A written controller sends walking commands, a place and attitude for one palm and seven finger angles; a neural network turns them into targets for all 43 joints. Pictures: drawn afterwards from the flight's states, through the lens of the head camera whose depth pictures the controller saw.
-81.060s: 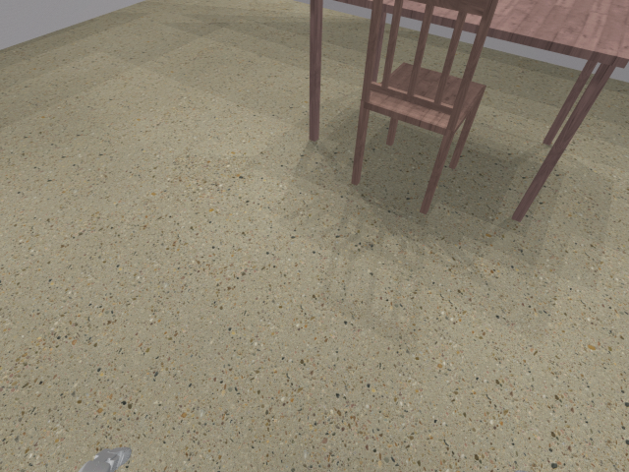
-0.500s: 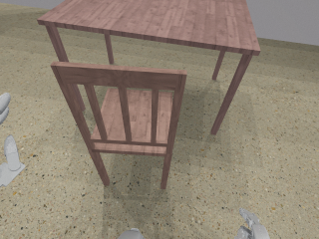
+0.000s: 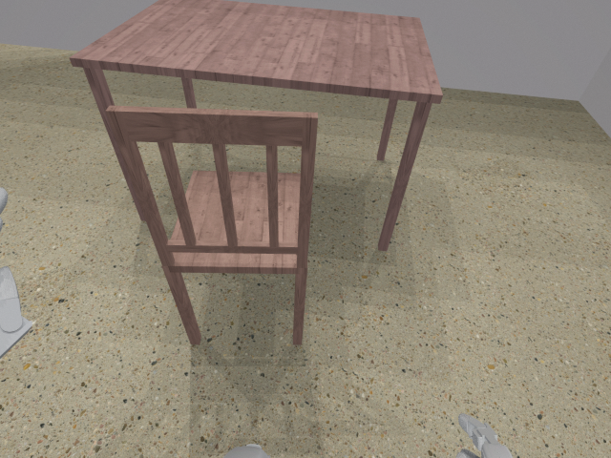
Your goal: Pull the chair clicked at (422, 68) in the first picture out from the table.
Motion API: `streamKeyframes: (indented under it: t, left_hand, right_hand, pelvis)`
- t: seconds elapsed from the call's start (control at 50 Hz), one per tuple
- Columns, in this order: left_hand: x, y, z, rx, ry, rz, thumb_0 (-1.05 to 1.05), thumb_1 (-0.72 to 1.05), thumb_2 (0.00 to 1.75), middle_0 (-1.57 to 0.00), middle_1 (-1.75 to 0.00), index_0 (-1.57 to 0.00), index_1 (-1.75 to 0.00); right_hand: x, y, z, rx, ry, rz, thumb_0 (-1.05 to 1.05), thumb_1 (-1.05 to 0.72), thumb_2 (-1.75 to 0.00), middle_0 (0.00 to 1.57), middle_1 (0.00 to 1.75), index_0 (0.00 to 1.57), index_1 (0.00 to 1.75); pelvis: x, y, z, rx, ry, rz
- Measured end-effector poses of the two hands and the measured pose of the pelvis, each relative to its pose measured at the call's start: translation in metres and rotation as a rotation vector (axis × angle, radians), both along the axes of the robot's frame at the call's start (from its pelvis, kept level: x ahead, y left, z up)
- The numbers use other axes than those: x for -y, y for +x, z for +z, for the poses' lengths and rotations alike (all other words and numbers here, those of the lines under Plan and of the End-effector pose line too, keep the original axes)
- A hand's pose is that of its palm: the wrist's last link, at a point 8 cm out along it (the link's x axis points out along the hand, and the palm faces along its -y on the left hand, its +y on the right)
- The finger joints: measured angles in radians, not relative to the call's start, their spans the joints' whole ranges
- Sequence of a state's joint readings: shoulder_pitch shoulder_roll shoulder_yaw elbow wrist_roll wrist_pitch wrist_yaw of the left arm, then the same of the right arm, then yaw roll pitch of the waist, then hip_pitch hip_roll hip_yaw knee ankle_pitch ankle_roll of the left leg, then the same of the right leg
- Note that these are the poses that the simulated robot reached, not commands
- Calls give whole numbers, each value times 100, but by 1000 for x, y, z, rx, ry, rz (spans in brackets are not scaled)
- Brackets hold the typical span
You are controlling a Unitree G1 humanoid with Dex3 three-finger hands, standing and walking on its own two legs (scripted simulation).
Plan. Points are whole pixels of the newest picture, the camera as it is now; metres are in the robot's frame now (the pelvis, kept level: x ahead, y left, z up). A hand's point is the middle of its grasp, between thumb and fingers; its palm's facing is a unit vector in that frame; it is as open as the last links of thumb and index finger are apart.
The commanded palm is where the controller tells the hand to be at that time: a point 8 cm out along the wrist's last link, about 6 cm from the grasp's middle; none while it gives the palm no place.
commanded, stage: stop stepping back and stand still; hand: left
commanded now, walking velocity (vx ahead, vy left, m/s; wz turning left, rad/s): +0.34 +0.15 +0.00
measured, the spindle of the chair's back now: (226, 198) +0.67 +0.21 -0.09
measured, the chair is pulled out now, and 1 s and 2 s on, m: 0.34 0.34 0.34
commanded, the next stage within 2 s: let the arm hang, fingers relaxed in 0.62 s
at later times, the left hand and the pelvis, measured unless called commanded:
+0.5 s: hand out of the picture +0.12 +0.25 +0.18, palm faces +0.49 -0.74 -0.46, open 7.4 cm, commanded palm +0.07 +0.28 +0.18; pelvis -0.07 -0.03 +0.00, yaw +1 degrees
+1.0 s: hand out of the picture +0.05 +0.14 -0.14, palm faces +0.05 -0.98 -0.17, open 7.4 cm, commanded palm none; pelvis -0.03 -0.03 -0.01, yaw +5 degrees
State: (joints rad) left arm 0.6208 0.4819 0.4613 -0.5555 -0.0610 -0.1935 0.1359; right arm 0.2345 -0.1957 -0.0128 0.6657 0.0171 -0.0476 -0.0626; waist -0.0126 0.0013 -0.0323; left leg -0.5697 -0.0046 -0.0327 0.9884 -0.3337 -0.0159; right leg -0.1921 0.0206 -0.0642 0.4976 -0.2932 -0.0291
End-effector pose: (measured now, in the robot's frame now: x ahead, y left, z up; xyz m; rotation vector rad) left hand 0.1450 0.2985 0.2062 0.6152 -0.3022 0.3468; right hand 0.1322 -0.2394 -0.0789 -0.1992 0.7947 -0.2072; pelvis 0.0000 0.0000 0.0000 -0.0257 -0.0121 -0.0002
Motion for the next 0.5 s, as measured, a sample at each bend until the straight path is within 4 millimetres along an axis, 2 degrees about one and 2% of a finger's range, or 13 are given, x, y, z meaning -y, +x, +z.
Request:
streamKeyframes:
  t: [0.08,0.18,0.22,0.28,0.34,0.38,0.44,0.5]
  left_hand:
    - [-12,-22,-17,-6,-79,101,1,89,90,-22,-30,-21,-30]
    - [-12,-33,-44,0,-176,135,1,89,90,-21,-30,-21,-30]
    - [-3,-39,-43,-19,-162,110,2,89,90,-21,-30,-21,-30]
    - [16,-46,-23,-5,-66,36,2,89,90,-21,-30,-21,-30]
    - [29,-55,2,71,44,-7,2,89,90,-21,-30,-21,-30]
    - [30,-61,11,106,79,2,2,89,90,-22,-30,-21,-30]
    - [23,-68,8,99,39,50,1,89,90,-22,-30,-21,-30]
    - [14,-71,-13,10,-49,114,1,89,90,-21,-30,-21,-30]
  right_hand:
    - [18,-45,-4,-68,-25,-49,1,-90,-90,20,30,21,30]
    - [26,-70,-10,-67,-84,-29,2,-90,-90,20,30,20,30]
    - [24,-73,-5,-22,-66,-30,2,-90,-90,20,30,20,30]
    - [17,-72,-3,54,-20,-22,2,-90,-90,20,30,20,30]
    - [11,-66,-12,82,28,18,1,-90,-90,20,30,20,30]
    - [10,-63,-20,70,55,35,1,-90,-90,20,30,20,30]
    - [12,-64,-22,26,82,36,1,-90,-90,20,30,21,30]
    - [16,-67,-14,2,83,27,1,-90,-90,20,30,21,30]
  pelvis:
    - [3,-10,4,-31,28,1]
    - [-1,-36,-5,-17,30,45]
    - [2,-44,-5,4,51,15]
    - [8,-52,-5,17,56,10]
    - [16,-59,-10,29,41,18]
    - [20,-63,-13,34,16,33]
    - [24,-67,-8,24,27,30]
    - [27,-65,2,2,48,22]
